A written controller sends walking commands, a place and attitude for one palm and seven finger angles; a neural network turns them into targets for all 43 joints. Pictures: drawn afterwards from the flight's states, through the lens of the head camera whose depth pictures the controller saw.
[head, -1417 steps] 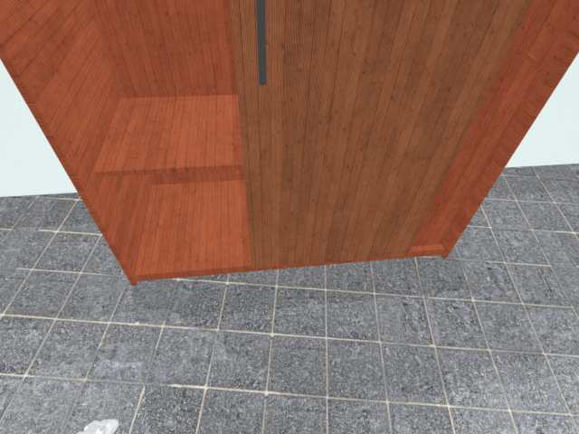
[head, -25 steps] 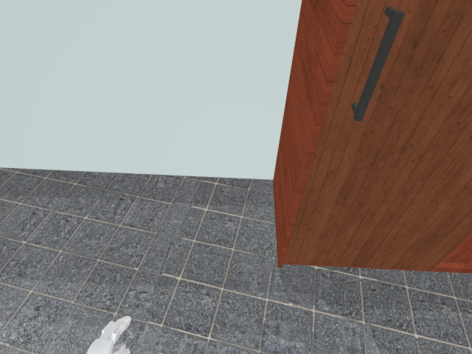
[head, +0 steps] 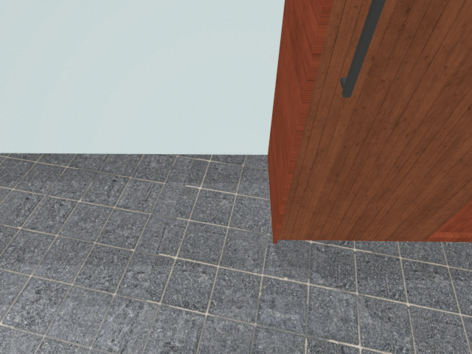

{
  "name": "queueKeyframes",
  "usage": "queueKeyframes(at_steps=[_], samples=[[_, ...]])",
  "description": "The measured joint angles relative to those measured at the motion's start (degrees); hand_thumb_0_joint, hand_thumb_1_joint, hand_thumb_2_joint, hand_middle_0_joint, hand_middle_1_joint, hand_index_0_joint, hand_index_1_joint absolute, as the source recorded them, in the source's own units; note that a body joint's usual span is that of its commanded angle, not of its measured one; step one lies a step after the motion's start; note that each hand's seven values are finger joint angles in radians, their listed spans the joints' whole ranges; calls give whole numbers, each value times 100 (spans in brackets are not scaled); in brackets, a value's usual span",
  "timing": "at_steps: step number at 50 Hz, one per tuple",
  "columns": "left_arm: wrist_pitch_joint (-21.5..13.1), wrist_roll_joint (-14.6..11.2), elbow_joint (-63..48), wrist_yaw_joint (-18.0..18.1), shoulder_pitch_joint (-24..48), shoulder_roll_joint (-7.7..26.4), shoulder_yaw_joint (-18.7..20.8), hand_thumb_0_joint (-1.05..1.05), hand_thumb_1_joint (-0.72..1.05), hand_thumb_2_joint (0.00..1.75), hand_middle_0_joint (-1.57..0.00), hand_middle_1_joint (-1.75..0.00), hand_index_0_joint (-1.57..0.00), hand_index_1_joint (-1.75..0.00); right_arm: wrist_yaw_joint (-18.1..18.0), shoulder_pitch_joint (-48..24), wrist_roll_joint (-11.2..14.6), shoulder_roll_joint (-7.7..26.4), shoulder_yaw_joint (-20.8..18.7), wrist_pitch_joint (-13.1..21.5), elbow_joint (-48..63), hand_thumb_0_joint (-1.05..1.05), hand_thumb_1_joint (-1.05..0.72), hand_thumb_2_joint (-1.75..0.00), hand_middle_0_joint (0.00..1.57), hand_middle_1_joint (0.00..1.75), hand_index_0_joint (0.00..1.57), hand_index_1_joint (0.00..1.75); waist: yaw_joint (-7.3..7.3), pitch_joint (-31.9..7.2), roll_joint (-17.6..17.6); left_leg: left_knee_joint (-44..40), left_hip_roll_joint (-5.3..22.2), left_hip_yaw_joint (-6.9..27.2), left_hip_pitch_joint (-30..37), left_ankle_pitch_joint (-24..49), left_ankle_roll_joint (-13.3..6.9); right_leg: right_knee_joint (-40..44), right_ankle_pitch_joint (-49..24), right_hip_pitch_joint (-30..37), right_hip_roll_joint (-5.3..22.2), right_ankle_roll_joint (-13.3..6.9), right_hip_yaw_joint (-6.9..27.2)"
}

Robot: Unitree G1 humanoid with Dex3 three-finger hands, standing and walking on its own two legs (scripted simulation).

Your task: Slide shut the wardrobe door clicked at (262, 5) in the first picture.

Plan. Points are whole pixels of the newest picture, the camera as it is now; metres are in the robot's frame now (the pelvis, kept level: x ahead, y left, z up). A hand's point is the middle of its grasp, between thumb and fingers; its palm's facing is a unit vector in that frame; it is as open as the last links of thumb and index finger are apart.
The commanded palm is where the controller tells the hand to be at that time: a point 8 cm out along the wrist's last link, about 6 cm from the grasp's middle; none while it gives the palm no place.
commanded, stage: let the arm hang, fingers relaxed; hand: right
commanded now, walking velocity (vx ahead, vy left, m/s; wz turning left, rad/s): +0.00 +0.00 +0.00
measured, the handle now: (361, 39) +0.64 -0.21 +0.20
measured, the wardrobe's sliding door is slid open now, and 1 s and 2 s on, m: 0.00 0.00 0.00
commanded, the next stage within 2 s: look to check the result in 0.62 s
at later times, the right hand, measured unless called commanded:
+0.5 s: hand out of the picture +0.13 -0.26 -0.14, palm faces -0.03 +0.93 -0.36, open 7.4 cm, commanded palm none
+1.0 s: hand out of the picture +0.11 -0.23 -0.15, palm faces -0.05 +0.94 -0.35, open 7.4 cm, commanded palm none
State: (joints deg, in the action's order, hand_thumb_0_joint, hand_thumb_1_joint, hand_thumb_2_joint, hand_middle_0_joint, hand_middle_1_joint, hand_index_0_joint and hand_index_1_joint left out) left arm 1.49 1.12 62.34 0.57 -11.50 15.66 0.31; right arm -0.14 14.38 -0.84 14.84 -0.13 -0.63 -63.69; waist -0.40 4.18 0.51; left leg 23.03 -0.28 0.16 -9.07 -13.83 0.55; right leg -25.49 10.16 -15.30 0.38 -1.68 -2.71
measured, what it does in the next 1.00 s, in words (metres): stands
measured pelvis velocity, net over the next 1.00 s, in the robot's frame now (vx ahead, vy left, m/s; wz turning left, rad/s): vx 0.04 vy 0.01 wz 0.02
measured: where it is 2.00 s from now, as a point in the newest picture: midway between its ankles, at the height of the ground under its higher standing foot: outside the picture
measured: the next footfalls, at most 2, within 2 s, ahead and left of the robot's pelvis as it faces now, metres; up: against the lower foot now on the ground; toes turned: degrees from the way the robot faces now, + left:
none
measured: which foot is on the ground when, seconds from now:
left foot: down 0.00-1.00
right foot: down 0.00-1.00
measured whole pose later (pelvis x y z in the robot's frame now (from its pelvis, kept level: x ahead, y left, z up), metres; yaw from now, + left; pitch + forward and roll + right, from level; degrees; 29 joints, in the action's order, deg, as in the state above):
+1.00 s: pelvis +0.04 +0.01 +0.01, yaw +1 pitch +0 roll +0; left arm 0.3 0.8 65.2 0.4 -5.4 19.1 0.1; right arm -0.6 7.1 -0.8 18.6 -0.2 1.2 -64.9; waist 0.5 2.8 -0.7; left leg 16.7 -0.3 1.1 -2.3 -14.1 -0.4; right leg -18.0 10.1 -7.6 0.3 -0.4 -3.6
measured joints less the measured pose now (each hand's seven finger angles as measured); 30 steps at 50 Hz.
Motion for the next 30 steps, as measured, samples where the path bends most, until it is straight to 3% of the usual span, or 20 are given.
queueKeyframes(at_steps=[13,30], samples=[[-87,-17,260,-27,517,210,47,1,90,90,-21,-30,-20,-30,-29,-641,-12,534,-91,94,-229,1,-91,-90,20,29,20,30,18,-125,-182,-290,163,55,252,60,94,467,-145,341,-166,-87,-70],[-199,-15,150,-74,905,415,-8,1,90,90,-21,-30,-20,-30,-10,-1104,-20,406,15,234,86,1,-90,-90,21,30,20,30,99,-274,-103,-476,173,78,480,-6,63,718,-107,611,-179,-33,-89]])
